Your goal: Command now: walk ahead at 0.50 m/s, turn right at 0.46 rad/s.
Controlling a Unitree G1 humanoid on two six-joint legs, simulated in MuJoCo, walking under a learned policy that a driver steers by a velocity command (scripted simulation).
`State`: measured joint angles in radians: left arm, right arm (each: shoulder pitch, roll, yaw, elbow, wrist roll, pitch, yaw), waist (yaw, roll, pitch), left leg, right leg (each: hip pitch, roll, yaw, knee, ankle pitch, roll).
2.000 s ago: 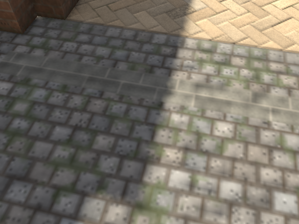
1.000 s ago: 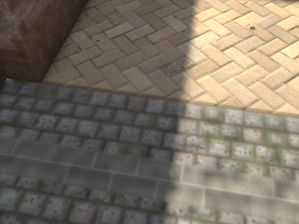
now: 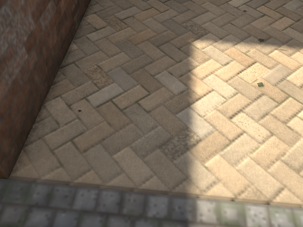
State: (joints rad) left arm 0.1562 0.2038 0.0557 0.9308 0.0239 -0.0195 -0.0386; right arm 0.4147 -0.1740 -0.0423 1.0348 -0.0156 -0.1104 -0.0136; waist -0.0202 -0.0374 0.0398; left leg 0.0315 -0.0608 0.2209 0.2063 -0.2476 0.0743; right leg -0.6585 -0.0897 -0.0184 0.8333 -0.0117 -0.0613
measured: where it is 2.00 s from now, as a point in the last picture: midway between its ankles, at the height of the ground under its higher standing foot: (186, 186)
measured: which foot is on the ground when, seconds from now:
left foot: down 0.00-0.20, up 0.22-0.70, down 0.72-1.00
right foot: up 0.00-0.16, down 0.18-0.74, up 0.76-1.00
